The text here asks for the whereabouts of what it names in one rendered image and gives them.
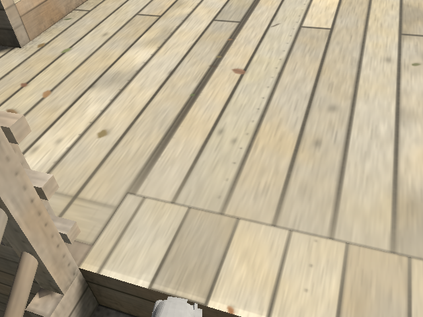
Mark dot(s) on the robot left thigh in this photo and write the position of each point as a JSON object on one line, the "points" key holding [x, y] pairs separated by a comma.
{"points": [[177, 307]]}

